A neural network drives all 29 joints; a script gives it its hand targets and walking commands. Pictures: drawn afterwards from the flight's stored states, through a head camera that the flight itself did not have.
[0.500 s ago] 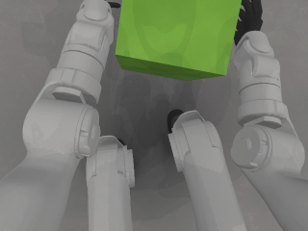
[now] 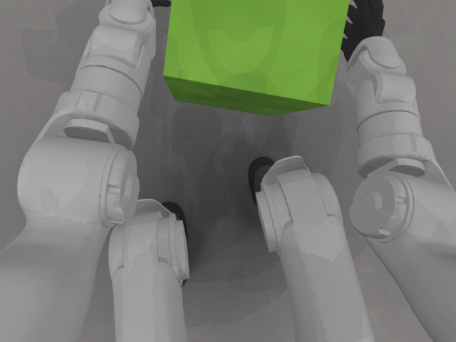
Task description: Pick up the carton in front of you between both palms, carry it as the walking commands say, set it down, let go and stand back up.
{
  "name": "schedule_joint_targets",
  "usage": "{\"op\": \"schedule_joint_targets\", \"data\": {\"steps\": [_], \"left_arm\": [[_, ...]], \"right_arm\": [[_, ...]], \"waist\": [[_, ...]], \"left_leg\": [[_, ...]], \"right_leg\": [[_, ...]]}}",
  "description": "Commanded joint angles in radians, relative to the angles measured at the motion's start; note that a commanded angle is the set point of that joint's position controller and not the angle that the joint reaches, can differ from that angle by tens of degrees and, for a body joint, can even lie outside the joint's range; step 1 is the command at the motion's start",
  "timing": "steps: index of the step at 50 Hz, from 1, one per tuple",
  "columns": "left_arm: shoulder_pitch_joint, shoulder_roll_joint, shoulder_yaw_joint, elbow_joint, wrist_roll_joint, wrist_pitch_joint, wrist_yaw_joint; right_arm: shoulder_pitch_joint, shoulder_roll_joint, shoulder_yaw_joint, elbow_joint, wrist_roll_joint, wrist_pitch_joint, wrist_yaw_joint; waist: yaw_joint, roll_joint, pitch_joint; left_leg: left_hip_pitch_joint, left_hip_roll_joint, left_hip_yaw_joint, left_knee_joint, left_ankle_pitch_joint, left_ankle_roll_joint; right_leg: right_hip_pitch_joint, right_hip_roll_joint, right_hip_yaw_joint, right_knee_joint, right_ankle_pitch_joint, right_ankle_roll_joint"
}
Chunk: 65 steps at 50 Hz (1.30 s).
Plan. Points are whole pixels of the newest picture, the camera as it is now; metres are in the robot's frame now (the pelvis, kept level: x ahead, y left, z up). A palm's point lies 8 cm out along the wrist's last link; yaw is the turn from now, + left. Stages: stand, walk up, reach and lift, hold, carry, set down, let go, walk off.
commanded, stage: set down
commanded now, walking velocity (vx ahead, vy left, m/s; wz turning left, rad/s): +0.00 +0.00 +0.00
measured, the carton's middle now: (243, 39) +0.50 -0.13 -0.26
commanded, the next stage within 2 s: let go in 1.62 s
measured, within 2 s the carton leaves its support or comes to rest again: rests again in 0.30 s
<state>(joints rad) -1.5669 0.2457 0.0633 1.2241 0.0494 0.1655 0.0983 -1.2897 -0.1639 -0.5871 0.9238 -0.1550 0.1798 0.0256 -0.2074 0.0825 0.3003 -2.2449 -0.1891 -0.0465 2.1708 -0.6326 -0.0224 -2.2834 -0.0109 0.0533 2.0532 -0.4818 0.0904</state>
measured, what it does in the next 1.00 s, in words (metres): rises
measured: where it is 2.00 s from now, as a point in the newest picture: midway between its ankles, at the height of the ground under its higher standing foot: (222, 236)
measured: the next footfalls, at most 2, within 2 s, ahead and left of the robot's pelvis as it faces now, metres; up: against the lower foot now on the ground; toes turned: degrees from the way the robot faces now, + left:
none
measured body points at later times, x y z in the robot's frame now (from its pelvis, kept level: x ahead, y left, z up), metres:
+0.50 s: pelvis +0.00 -0.01 -0.01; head +0.38 -0.03 +0.21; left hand +0.58 +0.03 -0.22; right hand +0.45 -0.33 -0.22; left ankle +0.09 +0.10 -0.35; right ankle +0.14 -0.14 -0.35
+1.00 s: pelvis -0.01 -0.02 +0.06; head +0.33 -0.07 +0.35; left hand +0.61 +0.01 -0.06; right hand +0.46 -0.34 -0.06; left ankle +0.09 +0.10 -0.35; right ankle +0.13 -0.14 -0.35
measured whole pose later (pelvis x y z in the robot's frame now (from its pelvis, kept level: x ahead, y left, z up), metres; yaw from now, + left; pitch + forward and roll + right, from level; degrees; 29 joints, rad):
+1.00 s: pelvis -0.01 -0.02 +0.06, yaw -3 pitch +42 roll +1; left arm -1.49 0.38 0.07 1.13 -0.05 0.20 0.07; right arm -1.21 -0.24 -0.34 0.87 0.15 0.14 -0.12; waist -0.21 0.06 0.14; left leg -2.09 -0.06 -0.02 1.96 -0.62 -0.02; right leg -2.18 0.02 0.02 1.85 -0.40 0.02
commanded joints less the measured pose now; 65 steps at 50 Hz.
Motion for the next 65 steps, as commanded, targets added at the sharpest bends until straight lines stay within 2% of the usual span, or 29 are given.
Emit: {"op": "schedule_joint_targets", "data": {"steps": [1,5,9,12,15,17,21,25,28,32,36,41,46,50,57,61,65], "left_arm": [[-0.352,-0.657,-0.107,-0.091,-0.030,-0.035,-0.181],[-0.336,-0.596,-0.089,-0.067,-0.016,-0.034,-0.183],[-0.342,-0.478,-0.091,-0.060,-0.020,-0.045,-0.171],[-0.331,-0.268,-0.089,-0.067,-0.036,-0.061,-0.131],[-0.273,0.092,-0.100,-0.093,-0.076,-0.075,-0.049],[-0.305,0.159,-0.149,-0.097,-0.121,-0.074,-0.017],[-0.337,0.159,-0.211,-0.138,-0.193,-0.077,-0.014],[-0.334,0.154,-0.243,-0.212,-0.238,-0.083,-0.015],[-0.330,0.189,-0.232,-0.280,-0.236,-0.076,-0.006],[-0.322,0.235,-0.182,-0.371,-0.199,-0.048,0.009],[-0.285,0.252,-0.121,-0.416,-0.172,0.009,0.018],[-0.201,0.233,-0.042,-0.252,-0.146,0.035,-0.011],[-0.170,0.240,0.017,-0.163,-0.108,0.015,-0.028],[-0.171,0.237,0.023,-0.184,-0.089,0.014,-0.030],[-0.160,0.195,-0.013,-0.347,-0.082,0.058,-0.026],[-0.121,0.171,-0.009,-0.418,-0.067,0.087,-0.025],[-0.064,0.153,0.016,-0.436,-0.045,0.100,-0.029]], "right_arm": [[-0.505,0.468,0.226,-0.023,0.037,-0.029,0.163],[-0.467,0.422,0.188,0.008,0.023,-0.032,0.155],[-0.408,0.327,0.133,0.051,0.012,-0.049,0.133],[-0.322,0.153,0.062,0.114,0.018,-0.086,0.084],[-0.196,-0.199,-0.015,0.170,0.048,-0.148,-0.016],[-0.219,-0.299,-0.002,0.182,0.101,-0.184,-0.064],[-0.253,-0.334,0.099,0.192,0.221,-0.226,-0.080],[-0.259,-0.332,0.186,0.143,0.331,-0.236,-0.080],[-0.252,-0.352,0.210,0.078,0.376,-0.225,-0.090],[-0.213,-0.352,0.234,-0.013,0.407,-0.183,-0.113],[-0.168,-0.327,0.255,-0.122,0.400,-0.117,-0.143],[-0.158,-0.232,0.258,-0.132,0.350,-0.067,-0.158],[-0.159,-0.186,0.250,-0.146,0.309,-0.060,-0.146],[-0.120,-0.185,0.225,-0.165,0.289,-0.051,-0.137],[-0.030,-0.223,0.181,-0.264,0.277,-0.016,-0.115],[0.023,-0.230,0.170,-0.311,0.277,0.009,-0.093],[0.070,-0.218,0.166,-0.324,0.273,0.022,-0.072]], "waist": [[-0.103,0.144,-0.839],[-0.096,0.142,-0.796],[-0.105,0.133,-0.773],[-0.116,0.117,-0.789],[-0.133,0.106,-0.819],[-0.145,0.118,-0.860],[-0.143,0.150,-0.930],[-0.139,0.132,-1.065],[-0.138,0.131,-1.206],[-0.117,0.135,-1.343],[-0.097,0.092,-1.426],[-0.062,-0.009,-1.185],[-0.038,-0.047,-1.152],[-0.054,-0.015,-1.232],[-0.099,0.106,-1.432],[-0.097,0.145,-1.473],[-0.081,0.143,-1.448]], "left_leg": [[0.255,0.014,0.035,-0.222,0.208,0.023],[0.242,0.023,0.029,-0.220,0.186,0.022],[0.250,0.040,0.023,-0.215,0.172,0.016],[0.282,0.061,0.020,-0.211,0.173,0.005],[0.348,0.093,0.012,-0.211,0.186,-0.017],[0.397,0.111,-0.014,-0.201,0.224,-0.020],[0.477,0.128,-0.030,-0.170,0.307,-0.017],[0.500,0.139,-0.012,-0.142,0.348,-0.018],[0.538,0.134,0.019,-0.128,0.334,-0.018],[0.581,0.117,0.072,-0.148,0.240,-0.010],[0.572,0.099,0.115,-0.208,0.138,0.009],[0.369,0.090,0.118,-0.296,0.014,0.031],[0.335,0.084,0.108,-0.374,0.021,0.036],[0.420,0.078,0.106,-0.435,0.045,0.030],[0.680,0.066,0.106,-0.536,0.157,0.006],[0.789,0.064,0.103,-0.600,0.232,-0.005],[0.837,0.066,0.095,-0.674,0.283,-0.009]], "right_leg": [[0.434,0.060,-0.119,-0.083,0.279,-0.071],[0.407,0.058,-0.117,-0.079,0.251,-0.073],[0.404,0.050,-0.122,-0.073,0.238,-0.066],[0.436,0.036,-0.127,-0.066,0.246,-0.053],[0.463,0.005,-0.137,-0.064,0.268,-0.038],[0.470,-0.010,-0.140,-0.057,0.298,-0.037],[0.480,-0.022,-0.136,-0.047,0.378,-0.047],[0.625,-0.022,-0.118,-0.044,0.492,-0.052],[0.749,-0.010,-0.110,-0.048,0.548,-0.052],[0.878,0.007,-0.113,-0.091,0.531,-0.048],[0.996,0.027,-0.129,-0.166,0.444,-0.045],[0.924,0.037,-0.117,-0.261,0.289,-0.030],[0.901,0.040,-0.118,-0.316,0.293,-0.015],[0.909,0.043,-0.136,-0.364,0.322,-0.014],[0.938,0.052,-0.174,-0.459,0.423,-0.027],[0.958,0.059,-0.185,-0.518,0.478,-0.031],[0.987,0.063,-0.183,-0.583,0.515,-0.031]]}}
